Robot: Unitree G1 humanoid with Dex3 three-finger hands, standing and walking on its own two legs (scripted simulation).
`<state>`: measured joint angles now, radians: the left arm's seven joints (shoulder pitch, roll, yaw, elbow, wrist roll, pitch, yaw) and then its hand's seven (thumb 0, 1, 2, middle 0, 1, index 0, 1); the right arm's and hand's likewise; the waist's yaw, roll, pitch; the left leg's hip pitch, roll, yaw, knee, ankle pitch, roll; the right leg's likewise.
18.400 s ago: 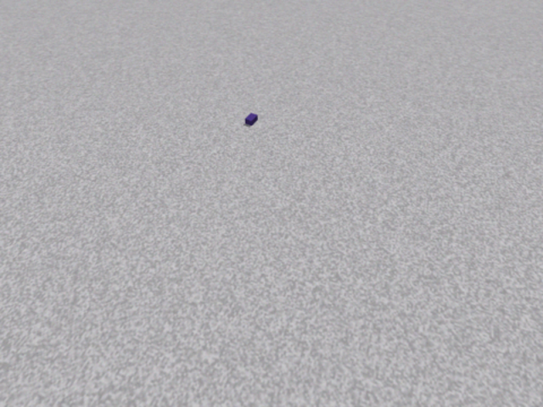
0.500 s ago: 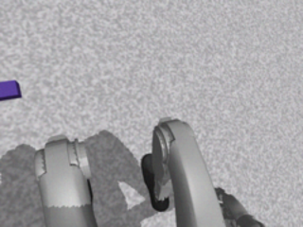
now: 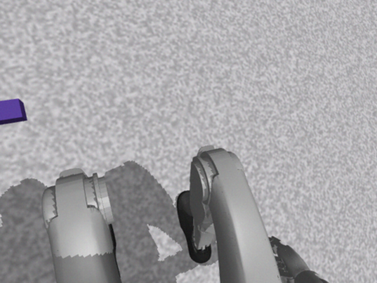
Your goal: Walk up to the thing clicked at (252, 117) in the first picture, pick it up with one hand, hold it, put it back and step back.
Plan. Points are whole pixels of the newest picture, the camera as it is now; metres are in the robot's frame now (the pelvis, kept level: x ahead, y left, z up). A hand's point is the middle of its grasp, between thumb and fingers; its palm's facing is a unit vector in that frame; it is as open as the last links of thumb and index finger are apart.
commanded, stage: rise first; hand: left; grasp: from above
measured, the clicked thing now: (6, 112) +0.48 +0.35 -0.30
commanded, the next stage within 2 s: approach in 1.06 s
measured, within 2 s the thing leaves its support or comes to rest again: neither
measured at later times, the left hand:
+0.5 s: hand out of the picture +0.43 +0.38 -0.17, palm faces -0.43 -0.12 -0.90, open 12.5 cm
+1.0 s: hand out of the picture +0.43 +0.37 -0.17, palm faces -0.43 -0.13 -0.89, open 12.8 cm
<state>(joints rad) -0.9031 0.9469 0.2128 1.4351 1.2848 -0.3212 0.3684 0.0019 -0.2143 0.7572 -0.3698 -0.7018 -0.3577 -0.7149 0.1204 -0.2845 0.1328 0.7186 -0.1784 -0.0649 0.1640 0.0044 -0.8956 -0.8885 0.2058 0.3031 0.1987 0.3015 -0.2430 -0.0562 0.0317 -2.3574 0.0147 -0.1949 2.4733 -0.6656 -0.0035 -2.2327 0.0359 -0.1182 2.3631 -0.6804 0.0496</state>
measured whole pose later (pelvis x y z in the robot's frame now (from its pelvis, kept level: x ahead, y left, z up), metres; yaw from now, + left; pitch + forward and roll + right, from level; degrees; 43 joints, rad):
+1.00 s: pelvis +0.00 +0.00 +0.00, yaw +0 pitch +30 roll -11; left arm -0.93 0.95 0.19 1.48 1.30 -0.34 0.39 0.00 -0.28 0.81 -0.32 -0.73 -0.30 -0.75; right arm 0.11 -0.29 0.14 0.72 -0.18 -0.06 0.16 0.00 -0.89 -0.89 0.21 0.30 0.20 0.30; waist -0.25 -0.06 0.02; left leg -2.35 0.01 -0.20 2.47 -0.66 0.00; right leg -2.23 0.04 -0.12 2.36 -0.68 0.05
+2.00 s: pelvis +0.00 +0.00 +0.00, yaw +0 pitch +29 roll -11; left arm -1.00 0.99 0.13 1.53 1.23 -0.28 0.29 0.00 -0.39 0.87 -0.24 -0.83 -0.22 -0.84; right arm 0.13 -0.32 0.19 0.67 -0.18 -0.07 0.15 0.00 -0.90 -0.89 0.21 0.30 0.20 0.30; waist -0.29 -0.08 0.09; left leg -2.35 0.02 -0.20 2.47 -0.66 -0.01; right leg -2.24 0.05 -0.12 2.36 -0.66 0.05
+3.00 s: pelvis +0.00 +0.00 -0.01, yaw -4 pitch +26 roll -14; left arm -1.01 1.08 0.16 1.67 1.32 -0.32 0.57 0.00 -0.54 1.02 -0.10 -0.90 -0.06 -0.94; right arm 0.08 -0.34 0.30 0.65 -0.27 -0.15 0.19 0.00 -0.89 -0.89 0.20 0.30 0.20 0.30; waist -0.36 -0.16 0.16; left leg -2.34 0.03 -0.28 2.56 -0.71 -0.01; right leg -2.21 0.08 -0.18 2.38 -0.67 0.06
